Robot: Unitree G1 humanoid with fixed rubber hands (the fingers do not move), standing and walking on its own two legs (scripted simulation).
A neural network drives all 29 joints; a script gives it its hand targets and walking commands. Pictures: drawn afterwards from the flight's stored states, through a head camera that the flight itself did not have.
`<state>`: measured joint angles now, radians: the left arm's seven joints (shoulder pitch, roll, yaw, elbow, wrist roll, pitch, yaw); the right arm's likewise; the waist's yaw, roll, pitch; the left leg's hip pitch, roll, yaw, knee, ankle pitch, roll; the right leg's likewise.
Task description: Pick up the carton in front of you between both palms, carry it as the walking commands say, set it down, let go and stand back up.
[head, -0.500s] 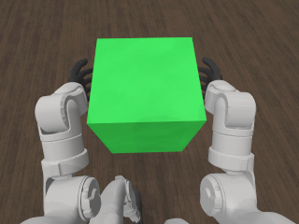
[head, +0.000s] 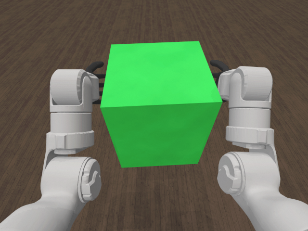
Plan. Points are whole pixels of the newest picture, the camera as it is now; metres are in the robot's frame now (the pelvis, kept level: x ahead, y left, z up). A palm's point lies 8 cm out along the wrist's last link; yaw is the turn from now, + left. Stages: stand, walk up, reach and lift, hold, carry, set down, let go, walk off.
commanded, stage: carry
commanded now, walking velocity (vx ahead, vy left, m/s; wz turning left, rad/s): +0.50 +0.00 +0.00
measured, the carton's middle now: (157, 108) +0.39 +0.02 +0.14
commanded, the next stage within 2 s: none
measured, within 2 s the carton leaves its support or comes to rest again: neither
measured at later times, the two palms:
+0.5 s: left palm (110, 76) +0.61 +0.20 +0.07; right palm (192, 83) +0.59 -0.10 +0.08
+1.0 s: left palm (122, 37) +0.85 +0.20 +0.11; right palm (188, 40) +0.87 -0.10 +0.11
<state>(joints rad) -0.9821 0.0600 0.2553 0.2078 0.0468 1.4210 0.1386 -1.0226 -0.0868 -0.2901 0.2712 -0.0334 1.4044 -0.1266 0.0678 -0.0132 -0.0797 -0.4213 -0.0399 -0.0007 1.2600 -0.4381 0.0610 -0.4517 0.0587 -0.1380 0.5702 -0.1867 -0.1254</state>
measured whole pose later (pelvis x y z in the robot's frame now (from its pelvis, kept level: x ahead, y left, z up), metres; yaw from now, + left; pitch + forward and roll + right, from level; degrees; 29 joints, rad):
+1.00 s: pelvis +0.60 +0.03 +0.02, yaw +2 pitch +4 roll +0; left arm -0.17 -0.13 0.11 -0.30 0.11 1.22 0.09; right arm -0.18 0.14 -0.12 -0.31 -0.13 1.23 -0.09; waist 0.03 0.01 -0.13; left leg -0.48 0.06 0.11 0.69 -0.34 -0.02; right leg -0.25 -0.04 -0.21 0.40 -0.22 -0.04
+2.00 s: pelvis +0.67 +0.05 +0.01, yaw -2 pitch +2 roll +0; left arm -0.14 -0.13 0.11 -0.12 0.17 1.07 0.05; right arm -0.14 0.13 -0.11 -0.12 -0.16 1.06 -0.06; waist 0.00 0.00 -0.14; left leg -0.38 0.07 0.19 0.55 -0.20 0.03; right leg -0.16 -0.07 -0.16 0.54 -0.40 0.02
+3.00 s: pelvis +0.64 +0.05 +0.02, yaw -6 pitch -5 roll +0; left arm -0.20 -0.14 0.17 0.14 0.25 0.73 0.03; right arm -0.23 0.15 -0.18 0.22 -0.25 0.67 0.00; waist 0.01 -0.04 0.05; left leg -0.21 0.04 0.03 0.38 -0.09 -0.02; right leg -0.05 0.00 -0.04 0.43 -0.29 -0.02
